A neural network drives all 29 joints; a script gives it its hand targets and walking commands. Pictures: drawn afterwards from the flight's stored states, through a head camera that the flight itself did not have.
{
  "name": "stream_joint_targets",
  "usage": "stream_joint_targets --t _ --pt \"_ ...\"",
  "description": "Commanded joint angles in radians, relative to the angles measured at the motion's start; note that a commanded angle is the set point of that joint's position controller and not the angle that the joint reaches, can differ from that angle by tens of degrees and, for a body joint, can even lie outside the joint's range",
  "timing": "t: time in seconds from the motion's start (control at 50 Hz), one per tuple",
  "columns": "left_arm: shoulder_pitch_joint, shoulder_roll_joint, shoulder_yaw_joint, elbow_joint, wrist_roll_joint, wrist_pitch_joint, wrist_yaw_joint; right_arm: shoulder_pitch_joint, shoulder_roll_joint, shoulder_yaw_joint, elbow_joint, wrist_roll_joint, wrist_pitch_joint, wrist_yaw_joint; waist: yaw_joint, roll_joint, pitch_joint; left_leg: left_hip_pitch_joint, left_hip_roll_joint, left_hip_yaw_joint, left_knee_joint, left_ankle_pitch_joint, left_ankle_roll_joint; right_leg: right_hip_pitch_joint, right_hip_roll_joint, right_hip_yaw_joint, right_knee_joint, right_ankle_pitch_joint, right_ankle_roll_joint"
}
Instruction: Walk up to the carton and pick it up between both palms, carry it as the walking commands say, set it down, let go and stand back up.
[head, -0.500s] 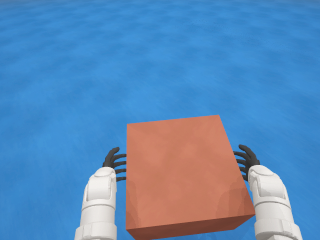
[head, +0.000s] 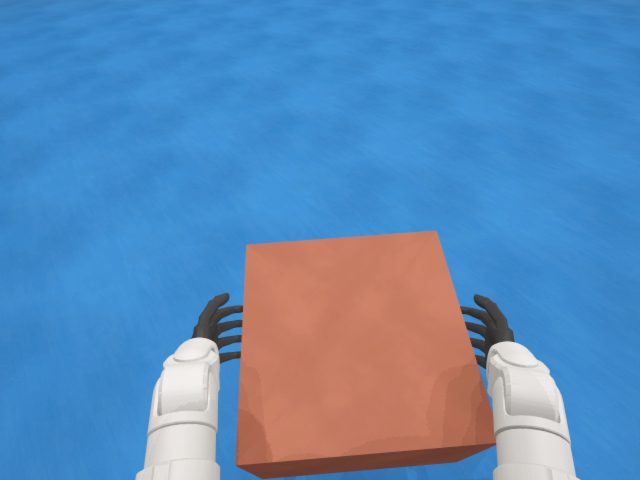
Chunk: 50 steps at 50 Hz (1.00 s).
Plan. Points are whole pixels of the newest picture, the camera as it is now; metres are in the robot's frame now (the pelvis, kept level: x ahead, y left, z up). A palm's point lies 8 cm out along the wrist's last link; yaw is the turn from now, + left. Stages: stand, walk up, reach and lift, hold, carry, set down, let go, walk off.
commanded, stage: reach and lift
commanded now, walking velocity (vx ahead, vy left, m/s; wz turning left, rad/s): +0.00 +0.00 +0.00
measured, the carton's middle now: (350, 352) +0.31 -0.01 -0.04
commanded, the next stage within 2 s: hold in 0.74 s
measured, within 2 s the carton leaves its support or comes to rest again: neither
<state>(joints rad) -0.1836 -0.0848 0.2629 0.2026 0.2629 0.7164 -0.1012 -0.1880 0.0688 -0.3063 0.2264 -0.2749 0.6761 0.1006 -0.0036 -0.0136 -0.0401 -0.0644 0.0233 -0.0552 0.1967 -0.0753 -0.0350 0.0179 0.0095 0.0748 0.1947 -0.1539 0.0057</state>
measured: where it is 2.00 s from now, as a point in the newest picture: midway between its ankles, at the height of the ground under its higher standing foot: outside the picture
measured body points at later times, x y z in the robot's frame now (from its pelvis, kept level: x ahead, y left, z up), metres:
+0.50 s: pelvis -0.01 +0.01 +0.00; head -0.04 +0.02 +0.45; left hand +0.27 +0.18 +0.02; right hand +0.28 -0.19 +0.03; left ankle +0.03 +0.14 -0.75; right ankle -0.03 -0.13 -0.75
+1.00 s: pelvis -0.01 +0.01 +0.00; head -0.03 +0.03 +0.45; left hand +0.27 +0.18 +0.01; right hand +0.27 -0.19 +0.03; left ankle +0.03 +0.14 -0.75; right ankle -0.03 -0.13 -0.75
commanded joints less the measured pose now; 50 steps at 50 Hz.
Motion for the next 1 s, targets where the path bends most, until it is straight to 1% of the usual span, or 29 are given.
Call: stream_joint_targets --t 0.0,0.08,0.12,0.14,0.16,0.22,0.24,0.26,0.28,0.36,0.38,0.42,0.44,0.46,0.48,0.5,0.52,0.58,0.62,0.66,0.7,0.74,0.76,0.8,0.82,0.88,0.94,0.96,0.98 --pt "-0.529 -0.848 -0.596 -0.099 -0.277 -0.058 -0.26 -0.584 0.814 0.645 -0.118 0.289 -0.039 0.276 0.002 -0.01 -0.251 0.214 -0.136 0.042 0.031 0.214 0.011 -0.089 0.112 -0.023 -0.015 0.224 0.007" --pt "-0.498 -0.848 -0.594 -0.116 -0.27 -0.059 -0.237 -0.581 0.802 0.649 -0.126 0.302 -0.038 0.29 0.007 -0.039 -0.266 0.243 -0.128 0.033 0.035 0.222 0.015 -0.117 0.115 -0.028 -0.009 0.19 0.008" --pt "-0.504 -0.849 -0.604 -0.122 -0.266 -0.057 -0.229 -0.591 0.792 0.646 -0.127 0.305 -0.044 0.298 0.013 -0.007 -0.277 0.258 -0.126 0.035 0.042 0.223 0.009 -0.133 0.113 -0.023 -0.006 0.172 0.0" --pt "-0.517 -0.852 -0.618 -0.145 -0.272 -0.06 -0.225 -0.574 0.801 0.646 -0.118 0.302 -0.043 0.302 0.009 -0.018 -0.286 0.261 -0.125 0.033 0.04 0.216 0.009 -0.133 0.114 -0.024 -0.005 0.168 0.0" --pt "-0.512 -0.851 -0.617 -0.141 -0.267 -0.059 -0.223 -0.587 0.794 0.645 -0.123 0.307 -0.046 0.306 0.011 -0.004 -0.29 0.257 -0.126 0.035 0.043 0.202 0.007 -0.134 0.113 -0.023 -0.004 0.151 -0.002" --pt "-0.552 -0.878 -0.661 -0.18 -0.284 -0.062 -0.217 -0.592 0.788 0.646 -0.128 0.304 -0.059 0.313 -0.001 0.036 -0.326 0.289 -0.12 0.032 0.054 0.221 -0.002 -0.165 0.112 -0.018 0.003 0.141 -0.014" --pt "-0.543 -0.878 -0.664 -0.18 -0.285 -0.06 -0.214 -0.59 0.784 0.646 -0.128 0.302 -0.06 0.312 -0.006 0.021 -0.328 0.29 -0.117 0.03 0.057 0.224 0.0 -0.17 0.112 -0.02 0.004 0.14 -0.014" --pt "-0.554 -0.876 -0.665 -0.178 -0.286 -0.058 -0.216 -0.591 0.782 0.644 -0.126 0.303 -0.06 0.313 -0.009 0.038 -0.323 0.278 -0.12 0.034 0.055 0.189 0.0 -0.169 0.109 -0.019 0.005 0.124 -0.016" --pt "-0.55 -0.869 -0.665 -0.18 -0.28 -0.058 -0.217 -0.576 0.775 0.633 -0.112 0.291 -0.06 0.314 -0.009 0.04 -0.327 0.28 -0.118 0.032 0.054 0.205 -0.003 -0.175 0.109 -0.02 0.005 0.13 -0.017" --pt "-0.528 -0.873 -0.652 -0.141 -0.278 -0.051 -0.228 -0.575 0.793 0.628 -0.104 0.282 -0.056 0.313 -0.015 0.013 -0.306 0.26 -0.124 0.042 0.046 0.139 0.007 -0.169 0.104 -0.021 0.0 0.105 -0.015" --pt "-0.519 -0.871 -0.645 -0.126 -0.276 -0.05 -0.232 -0.568 0.79 0.624 -0.099 0.276 -0.055 0.311 -0.014 0.014 -0.298 0.251 -0.124 0.042 0.039 0.138 0.008 -0.163 0.102 -0.021 -0.003 0.109 -0.016" --pt "-0.534 -0.873 -0.648 -0.129 -0.286 -0.052 -0.237 -0.556 0.81 0.625 -0.08 0.272 -0.048 0.31 -0.017 -0.015 -0.305 0.266 -0.122 0.039 0.041 0.148 0.012 -0.167 0.103 -0.023 -0.004 0.122 -0.012" --pt "-0.527 -0.871 -0.642 -0.125 -0.286 -0.049 -0.241 -0.547 0.821 0.626 -0.079 0.272 -0.045 0.307 -0.018 -0.017 -0.293 0.26 -0.126 0.043 0.038 0.141 0.015 -0.164 0.1 -0.022 -0.007 0.121 -0.01" --pt "-0.52 -0.869 -0.627 -0.107 -0.276 -0.047 -0.245 -0.548 0.817 0.618 -0.077 0.268 -0.042 0.307 -0.011 0.001 -0.277 0.247 -0.129 0.048 0.032 0.138 0.013 -0.161 0.1 -0.022 -0.01 0.121 -0.011" --pt "-0.515 -0.865 -0.621 -0.1 -0.275 -0.048 -0.246 -0.547 0.826 0.617 -0.073 0.262 -0.041 0.305 -0.014 -0.023 -0.264 0.244 -0.129 0.046 0.03 0.127 0.018 -0.164 0.099 -0.023 -0.01 0.119 -0.007" --pt "-0.525 -0.866 -0.62 -0.095 -0.276 -0.05 -0.25 -0.541 0.832 0.619 -0.062 0.265 -0.039 0.306 -0.009 -0.01 -0.253 0.238 -0.132 0.049 0.026 0.112 0.017 -0.165 0.097 -0.022 -0.012 0.109 -0.007" --pt "-0.53 -0.871 -0.611 -0.084 -0.277 -0.05 -0.254 -0.555 0.836 0.621 -0.067 0.265 -0.039 0.305 -0.009 -0.025 -0.247 0.234 -0.133 0.051 0.026 0.092 0.02 -0.164 0.097 -0.022 -0.014 0.09 -0.006" --pt "-0.543 -0.864 -0.611 -0.086 -0.28 -0.053 -0.262 -0.564 0.848 0.634 -0.074 0.269 -0.037 0.3 -0.01 -0.034 -0.225 0.224 -0.138 0.053 0.024 0.075 0.024 -0.164 0.093 -0.021 -0.019 0.084 0.0" --pt "-0.547 -0.856 -0.611 -0.096 -0.284 -0.057 -0.266 -0.578 0.848 0.645 -0.09 0.272 -0.039 0.296 -0.007 -0.057 -0.232 0.229 -0.136 0.047 0.029 0.089 0.027 -0.165 0.093 -0.021 -0.015 0.094 0.004" --pt "-0.538 -0.857 -0.618 -0.11 -0.286 -0.059 -0.266 -0.57 0.857 0.662 -0.103 0.284 -0.038 0.293 0.003 -0.042 -0.246 0.229 -0.138 0.051 0.032 0.1 0.026 -0.144 0.093 -0.02 -0.009 0.114 0.006" --pt "-0.523 -0.849 -0.627 -0.135 -0.289 -0.061 -0.263 -0.548 0.855 0.668 -0.12 0.285 -0.038 0.285 0.0 -0.045 -0.254 0.237 -0.138 0.042 0.037 0.148 0.028 -0.135 0.092 -0.016 -0.007 0.16 0.007" --pt "-0.527 -0.841 -0.635 -0.153 -0.291 -0.061 -0.264 -0.542 0.858 0.669 -0.124 0.291 -0.036 0.283 0.008 -0.032 -0.256 0.233 -0.138 0.047 0.04 0.142 0.026 -0.128 0.092 -0.015 -0.007 0.16 0.008" --pt "-0.508 -0.831 -0.627 -0.146 -0.286 -0.058 -0.261 -0.529 0.849 0.66 -0.117 0.283 -0.032 0.282 0.005 -0.051 -0.252 0.239 -0.138 0.046 0.038 0.16 0.027 -0.123 0.094 -0.018 -0.008 0.176 0.012" --pt "-0.493 -0.828 -0.629 -0.152 -0.281 -0.057 -0.259 -0.513 0.843 0.662 -0.123 0.285 -0.033 0.278 0.009 -0.013 -0.245 0.239 -0.14 0.047 0.039 0.169 0.026 -0.119 0.09 -0.01 -0.01 0.189 0.008" --pt "-0.501 -0.83 -0.646 -0.174 -0.291 -0.06 -0.258 -0.511 0.851 0.678 -0.136 0.289 -0.035 0.276 0.011 -0.022 -0.265 0.25 -0.139 0.045 0.042 0.182 0.025 -0.115 0.092 -0.011 -0.006 0.2 0.008" --pt "-0.479 -0.838 -0.647 -0.159 -0.286 -0.055 -0.258 -0.503 0.835 0.673 -0.153 0.286 -0.036 0.273 0.011 -0.003 -0.26 0.244 -0.139 0.046 0.04 0.179 0.022 -0.106 0.094 -0.011 -0.009 0.191 0.005" --pt "-0.467 -0.828 -0.651 -0.18 -0.287 -0.057 -0.252 -0.487 0.829 0.673 -0.158 0.282 -0.035 0.268 0.005 -0.015 -0.247 0.259 -0.138 0.04 0.042 0.206 0.022 -0.117 0.095 -0.011 -0.01 0.207 0.004" --pt "-0.463 -0.835 -0.648 -0.168 -0.286 -0.052 -0.251 -0.481 0.821 0.665 -0.15 0.278 -0.034 0.268 0.007 0.006 -0.249 0.261 -0.134 0.039 0.042 0.211 0.019 -0.116 0.096 -0.009 -0.01 0.2 -0.001" --pt "-0.465 -0.829 -0.655 -0.181 -0.288 -0.056 -0.25 -0.472 0.821 0.667 -0.15 0.275 -0.036 0.267 0.004 -0.004 -0.237 0.259 -0.135 0.038 0.04 0.206 0.019 -0.123 0.098 -0.011 -0.01 0.191 -0.001"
